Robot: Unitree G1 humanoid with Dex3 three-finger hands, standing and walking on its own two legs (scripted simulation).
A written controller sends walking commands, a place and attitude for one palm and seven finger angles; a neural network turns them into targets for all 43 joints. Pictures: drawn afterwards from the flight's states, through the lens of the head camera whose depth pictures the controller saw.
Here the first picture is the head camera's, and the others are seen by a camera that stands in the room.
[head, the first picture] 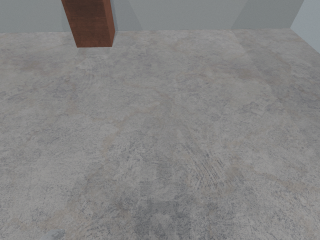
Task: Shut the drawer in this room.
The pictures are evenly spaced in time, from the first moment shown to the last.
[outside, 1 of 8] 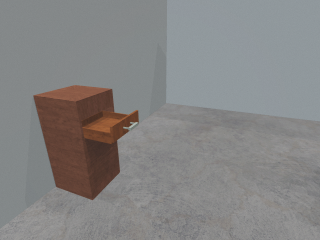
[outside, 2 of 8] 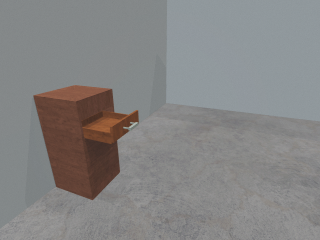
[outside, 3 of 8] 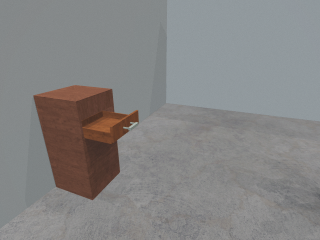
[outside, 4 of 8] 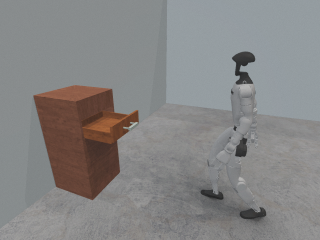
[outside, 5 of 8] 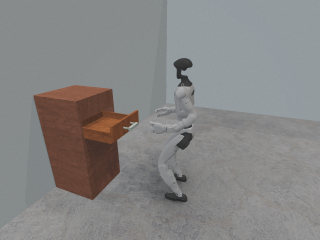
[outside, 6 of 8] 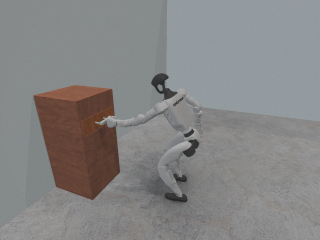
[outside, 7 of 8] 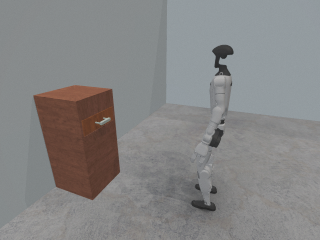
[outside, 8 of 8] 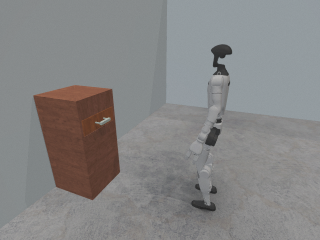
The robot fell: no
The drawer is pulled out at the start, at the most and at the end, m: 0.28 0.28 0.00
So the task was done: yes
